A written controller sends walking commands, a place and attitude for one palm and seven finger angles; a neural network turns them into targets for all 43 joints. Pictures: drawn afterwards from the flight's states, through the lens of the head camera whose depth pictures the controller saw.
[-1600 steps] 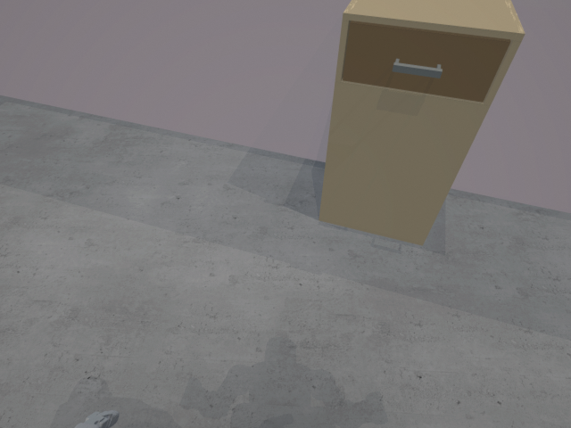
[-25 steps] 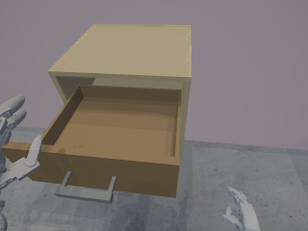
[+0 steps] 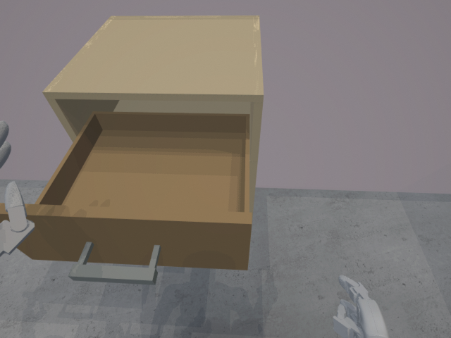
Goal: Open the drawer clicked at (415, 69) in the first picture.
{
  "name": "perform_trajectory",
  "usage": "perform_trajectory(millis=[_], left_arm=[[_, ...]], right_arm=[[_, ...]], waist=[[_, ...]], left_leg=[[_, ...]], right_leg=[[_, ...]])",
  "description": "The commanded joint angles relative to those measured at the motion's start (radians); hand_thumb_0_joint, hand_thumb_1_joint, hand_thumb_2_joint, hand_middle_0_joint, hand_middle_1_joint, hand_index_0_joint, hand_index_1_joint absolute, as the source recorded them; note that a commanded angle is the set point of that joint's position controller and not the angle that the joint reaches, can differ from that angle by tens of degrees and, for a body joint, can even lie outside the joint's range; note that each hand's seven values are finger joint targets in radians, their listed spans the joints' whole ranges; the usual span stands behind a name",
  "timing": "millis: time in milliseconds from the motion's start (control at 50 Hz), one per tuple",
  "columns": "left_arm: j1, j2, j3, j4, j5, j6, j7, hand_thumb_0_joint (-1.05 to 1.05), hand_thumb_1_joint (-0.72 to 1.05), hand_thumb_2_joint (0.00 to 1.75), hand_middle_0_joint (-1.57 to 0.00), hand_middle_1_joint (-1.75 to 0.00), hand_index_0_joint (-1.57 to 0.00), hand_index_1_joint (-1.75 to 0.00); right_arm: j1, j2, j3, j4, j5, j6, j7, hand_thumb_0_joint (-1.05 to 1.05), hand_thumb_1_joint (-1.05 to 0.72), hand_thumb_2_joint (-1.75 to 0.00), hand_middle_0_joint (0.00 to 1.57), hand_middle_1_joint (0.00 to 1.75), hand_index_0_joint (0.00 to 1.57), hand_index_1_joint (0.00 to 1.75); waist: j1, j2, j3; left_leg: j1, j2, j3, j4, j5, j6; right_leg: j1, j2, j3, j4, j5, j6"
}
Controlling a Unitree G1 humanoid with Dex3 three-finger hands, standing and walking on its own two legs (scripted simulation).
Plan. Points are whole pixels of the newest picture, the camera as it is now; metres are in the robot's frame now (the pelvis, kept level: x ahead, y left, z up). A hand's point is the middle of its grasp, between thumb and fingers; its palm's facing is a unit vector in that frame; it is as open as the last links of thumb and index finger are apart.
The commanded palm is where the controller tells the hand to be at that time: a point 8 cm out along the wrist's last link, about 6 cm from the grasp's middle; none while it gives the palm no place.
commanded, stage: step back with the hand held close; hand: left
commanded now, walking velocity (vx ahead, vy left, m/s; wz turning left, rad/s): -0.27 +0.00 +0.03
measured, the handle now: (118, 262) +0.23 +0.21 +0.03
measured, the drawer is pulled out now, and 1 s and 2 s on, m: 0.30 0.30 0.30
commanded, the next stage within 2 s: stop stepping back and stand still in 0.88 s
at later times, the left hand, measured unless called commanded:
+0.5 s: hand out of the picture +0.13 +0.24 +0.21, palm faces +0.42 -0.77 -0.49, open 7.4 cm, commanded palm +0.07 +0.28 +0.22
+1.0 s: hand out of the picture +0.01 +0.20 +0.21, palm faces +0.35 -0.79 -0.50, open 7.4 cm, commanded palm -0.06 +0.26 +0.22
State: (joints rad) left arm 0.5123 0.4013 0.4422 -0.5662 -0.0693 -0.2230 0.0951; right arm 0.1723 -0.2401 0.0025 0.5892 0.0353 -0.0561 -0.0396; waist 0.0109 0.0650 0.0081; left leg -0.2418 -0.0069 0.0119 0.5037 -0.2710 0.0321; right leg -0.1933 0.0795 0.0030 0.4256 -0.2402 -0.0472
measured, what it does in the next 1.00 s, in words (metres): walks backwards: right foot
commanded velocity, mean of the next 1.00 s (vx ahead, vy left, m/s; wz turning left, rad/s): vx -0.30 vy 0.00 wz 0.06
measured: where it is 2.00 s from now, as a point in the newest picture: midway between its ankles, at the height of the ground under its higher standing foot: outside the picture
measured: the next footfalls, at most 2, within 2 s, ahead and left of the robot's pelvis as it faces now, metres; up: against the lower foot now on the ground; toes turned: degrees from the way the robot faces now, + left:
right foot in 0.92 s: -0.14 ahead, -0.11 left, +0.00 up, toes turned -3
left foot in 1.24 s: -0.27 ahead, +0.11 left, +0.00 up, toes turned +3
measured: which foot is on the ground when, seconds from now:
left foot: down 0.00-0.98, up 1.00-1.00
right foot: down 0.00-0.74, up 0.76-0.90, down 0.92-1.00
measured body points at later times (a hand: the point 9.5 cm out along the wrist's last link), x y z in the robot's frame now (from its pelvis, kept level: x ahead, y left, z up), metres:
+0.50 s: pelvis -0.07 +0.01 -0.01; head -0.05 -0.01 +0.43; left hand +0.10 +0.28 +0.23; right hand +0.11 -0.21 -0.10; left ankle +0.00 +0.10 -0.74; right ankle -0.06 -0.10 -0.74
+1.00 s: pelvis -0.20 -0.02 -0.02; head -0.16 -0.02 +0.43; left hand -0.01 +0.24 +0.24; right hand -0.01 -0.23 -0.10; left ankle -0.10 +0.14 -0.74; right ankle -0.18 -0.11 -0.74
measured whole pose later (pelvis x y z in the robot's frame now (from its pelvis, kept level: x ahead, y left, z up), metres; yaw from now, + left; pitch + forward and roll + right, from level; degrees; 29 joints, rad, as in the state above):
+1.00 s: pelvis -0.20 -0.02 -0.02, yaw -1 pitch +0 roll -2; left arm 0.51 0.43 0.48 -0.69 -0.06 -0.30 0.11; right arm 0.13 -0.18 0.01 0.61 0.00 -0.14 -0.01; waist -0.01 0.05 0.07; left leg -0.47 0.11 -0.02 0.62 -0.17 -0.04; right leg -0.32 0.06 -0.07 0.59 -0.28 -0.04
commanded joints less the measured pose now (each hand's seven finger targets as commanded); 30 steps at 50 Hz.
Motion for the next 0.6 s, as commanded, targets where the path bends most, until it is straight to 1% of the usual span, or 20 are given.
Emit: perform_trajectory(millis=[0, 60, 80, 140, 180, 240, 280, 320, 360, 380, 400, 420, 440, 460, 480, 500, 520, 540, 560, 580], left_arm=[[0.071, 0.189, 0.121, -0.214, -0.004, -0.056, 0.028, 0.0, 0.9, 0.9, -0.2, -0.3, -0.2, -0.3], [0.113, 0.225, 0.172, -0.259, -0.005, -0.06, 0.037, 0.0, 0.9, 0.9, -0.2, -0.3, -0.2, -0.3], [0.109, 0.249, 0.186, -0.292, -0.003, -0.063, 0.043, 0.0, 0.9, 0.9, -0.2, -0.3, -0.2, -0.3], [0.149, 0.237, 0.192, -0.312, -0.008, -0.069, 0.049, 0.0, 0.9, 0.9, -0.2, -0.3, -0.2, -0.3], [0.142, 0.254, 0.209, -0.332, -0.007, -0.073, 0.053, 0.0, 0.9, 0.9, -0.2, -0.3, -0.2, -0.3], [0.148, 0.227, 0.199, -0.326, -0.005, -0.073, 0.056, 0.0, 0.9, 0.9, -0.2, -0.3, -0.2, -0.3], [0.113, 0.22, 0.191, -0.317, 0.0, -0.067, 0.062, 0.0, 0.9, 0.9, -0.2, -0.3, -0.2, -0.3], [0.086, 0.195, 0.173, -0.3, 0.004, -0.062, 0.068, 0.0, 0.9, 0.9, -0.2, -0.3, -0.2, -0.3], [0.06, 0.169, 0.148, -0.281, 0.007, -0.055, 0.072, 0.0, 0.9, 0.9, -0.2, -0.3, -0.2, -0.3], [0.039, 0.181, 0.15, -0.275, 0.01, -0.051, 0.077, 0.0, 0.9, 0.9, -0.2, -0.3, -0.2, -0.3], [0.014, 0.163, 0.128, -0.265, 0.01, -0.054, 0.068, 0.0, 0.9, 0.9, -0.2, -0.3, -0.2, -0.3], [0.004, 0.17, 0.134, -0.255, 0.008, -0.06, 0.061, 0.0, 0.9, 0.9, -0.2, -0.3, -0.2, -0.3], [-0.001, 0.173, 0.132, -0.249, 0.006, -0.062, 0.055, 0.0, 0.9, 0.9, -0.2, -0.3, -0.2, -0.3], [0.006, 0.178, 0.134, -0.25, 0.001, -0.063, 0.052, 0.0, 0.9, 0.9, -0.2, -0.3, -0.2, -0.3], [0.02, 0.202, 0.143, -0.27, -0.006, -0.064, 0.054, 0.0, 0.9, 0.9, -0.2, -0.3, -0.2, -0.3], [0.032, 0.195, 0.125, -0.271, -0.012, -0.068, 0.052, 0.0, 0.9, 0.9, -0.2, -0.3, -0.2, -0.3], [0.037, 0.2, 0.125, -0.275, -0.01, -0.076, 0.053, 0.0, 0.9, 0.9, -0.2, -0.3, -0.2, -0.3], [0.047, 0.213, 0.143, -0.274, -0.008, -0.078, 0.055, 0.0, 0.9, 0.9, -0.2, -0.3, -0.2, -0.3], [0.058, 0.212, 0.152, -0.27, -0.006, -0.076, 0.057, 0.0, 0.9, 0.9, -0.2, -0.3, -0.2, -0.3], [0.047, 0.233, 0.169, -0.283, -0.001, -0.076, 0.063, 0.0, 0.9, 0.9, -0.2, -0.3, -0.2, -0.3]], right_arm=[[-0.102, -0.102, -0.055, -0.183, 0.007, -0.027, -0.003, 0.0, -0.9, -0.9, 0.2, 0.3, 0.2, 0.3], [-0.109, -0.094, -0.061, -0.203, 0.007, -0.014, -0.005, 0.0, -0.9, -0.9, 0.2, 0.3, 0.2, 0.3], [-0.111, -0.1, -0.064, -0.202, 0.006, -0.015, -0.008, 0.0, -0.9, -0.9, 0.2, 0.3, 0.2, 0.3], [-0.104, -0.091, -0.061, -0.212, 0.004, -0.019, -0.012, 0.0, -0.9, -0.9, 0.2, 0.3, 0.2, 0.3], [-0.1, -0.096, -0.065, -0.207, -0.001, -0.028, -0.016, 0.0, -0.9, -0.9, 0.2, 0.3, 0.2, 0.3], [-0.073, -0.089, -0.062, -0.199, -0.015, -0.044, -0.015, 0.0, -0.9, -0.9, 0.2, 0.3, 0.2, 0.3], [-0.061, -0.094, -0.062, -0.184, -0.026, -0.055, -0.017, 0.0, -0.9, -0.9, 0.2, 0.3, 0.2, 0.3], [-0.037, -0.092, -0.056, -0.176, -0.037, -0.068, -0.021, 0.0, -0.9, -0.9, 0.2, 0.3, 0.2, 0.3], [-0.017, -0.098, -0.054, -0.166, -0.046, -0.078, -0.023, 0.0, -0.9, -0.9, 0.2, 0.3, 0.2, 0.3], [-0.014, -0.102, -0.056, -0.156, -0.047, -0.081, -0.026, 0.0, -0.9, -0.9, 0.2, 0.3, 0.2, 0.3], [-0.023, -0.106, -0.049, -0.153, -0.036, -0.085, -0.018, 0.0, -0.9, -0.9, 0.2, 0.3, 0.2, 0.3], [-0.029, -0.105, -0.045, -0.153, -0.028, -0.089, -0.012, 0.0, -0.9, -0.9, 0.2, 0.3, 0.2, 0.3], [-0.037, -0.106, -0.043, -0.154, -0.021, -0.09, -0.01, 0.0, -0.9, -0.9, 0.2, 0.3, 0.2, 0.3], [-0.037, -0.101, -0.048, -0.164, -0.011, -0.088, -0.007, 0.0, -0.9, -0.9, 0.2, 0.3, 0.2, 0.3], [-0.031, -0.097, -0.057, -0.167, -0.005, -0.085, -0.006, 0.0, -0.9, -0.9, 0.2, 0.3, 0.2, 0.3], [-0.032, -0.083, -0.053, -0.163, -0.002, -0.081, -0.004, 0.0, -0.9, -0.9, 0.2, 0.3, 0.2, 0.3], [-0.051, -0.078, -0.053, -0.166, -0.002, -0.077, -0.003, 0.0, -0.9, -0.9, 0.2, 0.3, 0.2, 0.3], [-0.074, -0.069, -0.047, -0.17, -0.005, -0.073, -0.003, 0.0, -0.9, -0.9, 0.2, 0.3, 0.2, 0.3], [-0.085, -0.058, -0.038, -0.174, -0.007, -0.069, -0.005, 0.0, -0.9, -0.9, 0.2, 0.3, 0.2, 0.3], [-0.093, -0.062, -0.031, -0.173, -0.011, -0.063, -0.009, 0.0, -0.9, -0.9, 0.2, 0.3, 0.2, 0.3]], waist=[[-0.012, -0.025, -0.165], [-0.009, -0.05, -0.189], [-0.009, -0.019, -0.193], [-0.009, 0.011, -0.193], [-0.007, 0.053, -0.19], [-0.006, 0.098, -0.168], [-0.009, 0.128, -0.132], [-0.016, 0.091, -0.102], [-0.025, 0.053, -0.086], [-0.026, 0.036, -0.081], [-0.028, 0.046, -0.082], [-0.027, 0.029, -0.092], [-0.026, -0.017, -0.116], [-0.027, -0.11, -0.131], [-0.036, -0.195, -0.147], [-0.046, -0.25, -0.136], [-0.036, -0.247, -0.115], [-0.028, -0.229, -0.102], [-0.031, -0.21, -0.091], [-0.034, -0.15, -0.082]], left_leg=[[0.083, 0.109, -0.088, -0.036, 0.33, 0.022], [0.028, 0.125, -0.109, -0.046, 0.355, 0.024], [0.021, 0.127, -0.114, -0.047, 0.351, 0.022], [-0.037, 0.142, -0.131, -0.064, 0.338, 0.026], [-0.063, 0.164, -0.147, -0.089, 0.331, 0.031], [-0.117, 0.215, -0.163, -0.137, 0.33, 0.048], [-0.168, 0.241, -0.163, -0.17, 0.266, 0.062], [-0.222, 0.26, -0.175, -0.173, 0.232, 0.076], [-0.211, 0.259, -0.179, -0.137, 0.275, 0.076], [-0.181, 0.257, -0.168, -0.114, 0.281, 0.073], [-0.174, 0.247, -0.157, -0.088, 0.247, 0.067], [-0.16, 0.233, -0.153, -0.059, 0.216, 0.059], [-0.17, 0.198, -0.128, -0.016, 0.131, 0.044], [-0.159, 0.134, -0.111, 0.061, 0.038, 0.024], [-0.112, 0.067, -0.074, 0.179, -0.035, -0.001], [-0.094, 0.014, -0.04, 0.302, -0.108, -0.023], [-0.116, -0.01, -0.049, 0.427, -0.185, -0.033], [-0.153, -0.003, -0.064, 0.486, -0.218, -0.034], [-0.171, 0.011, -0.075, 0.462, -0.222, -0.033], [-0.156, 0.024, -0.076, 0.38, -0.208, -0.033]], right_leg=[[-0.003, -0.173, 0.108, -0.001, 0.359, 0.031], [0.02, -0.159, 0.099, 0.04, 0.336, 0.029], [0.02, -0.161, 0.102, 0.046, 0.329, 0.023], [0.028, -0.144, 0.086, 0.083, 0.273, 0.025], [0.021, -0.128, 0.069, 0.122, 0.185, 0.029], [0.002, -0.099, 0.026, 0.21, -0.02, 0.044], [-0.008, -0.089, 0.02, 0.275, -0.113, 0.047], [0.001, -0.083, 0.01, 0.299, -0.146, 0.053], [-0.011, -0.085, 0.002, 0.259, -0.137, 0.055], [-0.022, -0.09, 0.011, 0.221, -0.123, 0.05], [-0.033, -0.103, 0.008, 0.171, -0.099, 0.051], [-0.032, -0.117, 0.013, 0.117, -0.052, 0.048], [-0.023, -0.144, 0.05, 0.085, 0.029, 0.033], [-0.057, -0.191, 0.131, 0.027, 0.094, 0.0], [-0.115, -0.288, 0.25, -0.073, 0.111, -0.051], [-0.164, -0.383, 0.327, -0.136, 0.115, -0.096], [-0.193, -0.422, 0.339, -0.151, 0.091, -0.129], [-0.195, -0.428, 0.32, -0.145, 0.079, -0.138], [-0.183, -0.418, 0.295, -0.125, 0.101, -0.136], [-0.179, -0.398, 0.272, -0.103, 0.151, -0.128]])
